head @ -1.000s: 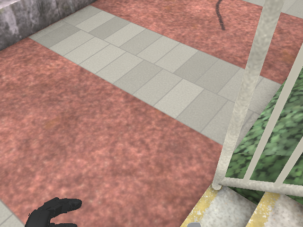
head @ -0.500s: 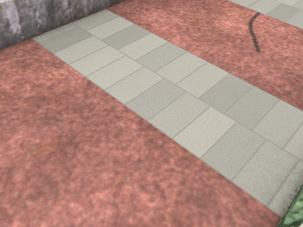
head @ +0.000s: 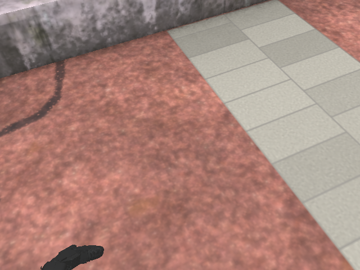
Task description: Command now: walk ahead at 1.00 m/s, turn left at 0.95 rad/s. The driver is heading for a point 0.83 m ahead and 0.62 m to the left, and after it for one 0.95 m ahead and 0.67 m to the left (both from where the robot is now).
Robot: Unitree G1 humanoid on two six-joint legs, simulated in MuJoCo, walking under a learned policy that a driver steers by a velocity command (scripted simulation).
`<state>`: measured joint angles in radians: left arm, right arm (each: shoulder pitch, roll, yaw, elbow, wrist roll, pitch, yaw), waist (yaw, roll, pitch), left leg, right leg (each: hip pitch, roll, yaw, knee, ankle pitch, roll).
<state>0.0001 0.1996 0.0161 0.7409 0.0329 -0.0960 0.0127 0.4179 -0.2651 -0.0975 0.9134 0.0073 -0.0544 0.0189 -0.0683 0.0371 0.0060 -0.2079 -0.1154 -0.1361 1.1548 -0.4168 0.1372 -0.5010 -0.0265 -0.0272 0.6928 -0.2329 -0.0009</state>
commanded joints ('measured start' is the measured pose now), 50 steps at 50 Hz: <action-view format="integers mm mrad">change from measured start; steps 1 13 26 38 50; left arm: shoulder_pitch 216 358 246 243 365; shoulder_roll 88 177 167 252 142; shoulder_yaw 54 57 28 50 41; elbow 29 139 -116 -168 18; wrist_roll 12 -18 45 -14 -8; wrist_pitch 14 -51 27 26 -21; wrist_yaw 7 9 -9 -2 -21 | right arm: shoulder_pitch -100 -470 -98 -84 -347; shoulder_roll -38 -44 -174 -292 -66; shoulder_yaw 7 57 -1 -34 66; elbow -134 -348 -201 -201 -395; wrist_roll -35 -38 -19 -14 -45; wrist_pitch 4 48 -8 -26 57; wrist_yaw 11 79 -29 -8 58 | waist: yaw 126 29 114 184 62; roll -115 -81 -136 -16 -119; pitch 13 132 39 -145 45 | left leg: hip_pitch -596 -366 31 27 -604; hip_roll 144 131 212 98 206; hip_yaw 57 306 -363 -256 78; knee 253 -347 -928 -493 134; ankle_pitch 139 437 281 893 260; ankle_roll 16 36 255 29 -33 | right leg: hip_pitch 499 405 -197 481 387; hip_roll -326 -180 -99 46 -240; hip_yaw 536 -258 109 38 31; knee -436 -521 583 -152 -522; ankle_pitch -446 847 -189 93 190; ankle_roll -122 3 56 12 -50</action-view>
